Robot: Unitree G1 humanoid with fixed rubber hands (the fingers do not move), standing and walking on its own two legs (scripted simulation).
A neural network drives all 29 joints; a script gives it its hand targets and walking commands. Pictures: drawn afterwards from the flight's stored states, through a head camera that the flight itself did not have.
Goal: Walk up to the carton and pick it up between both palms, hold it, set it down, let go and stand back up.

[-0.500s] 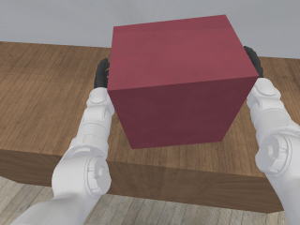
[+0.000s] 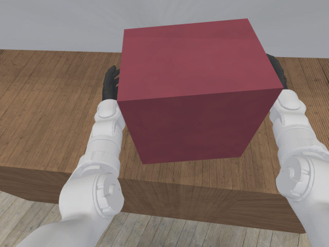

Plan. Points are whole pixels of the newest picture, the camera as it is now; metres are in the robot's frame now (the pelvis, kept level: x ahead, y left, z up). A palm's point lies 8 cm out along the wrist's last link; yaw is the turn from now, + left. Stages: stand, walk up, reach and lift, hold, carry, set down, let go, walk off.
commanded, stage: set down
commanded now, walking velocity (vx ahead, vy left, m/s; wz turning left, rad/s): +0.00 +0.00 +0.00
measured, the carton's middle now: (188, 100) +0.49 +0.04 +0.04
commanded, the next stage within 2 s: none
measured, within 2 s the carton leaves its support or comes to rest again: neither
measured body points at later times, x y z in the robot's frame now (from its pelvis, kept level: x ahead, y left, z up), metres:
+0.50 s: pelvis +0.00 +0.01 +0.00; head +0.09 +0.01 +0.44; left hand +0.44 +0.23 +0.09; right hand +0.51 -0.16 +0.10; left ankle -0.02 +0.14 -0.74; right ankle -0.02 -0.10 -0.74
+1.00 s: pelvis +0.00 +0.01 -0.01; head +0.10 +0.00 +0.43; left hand +0.45 +0.23 +0.08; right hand +0.52 -0.16 +0.09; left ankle -0.02 +0.14 -0.74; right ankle -0.02 -0.10 -0.74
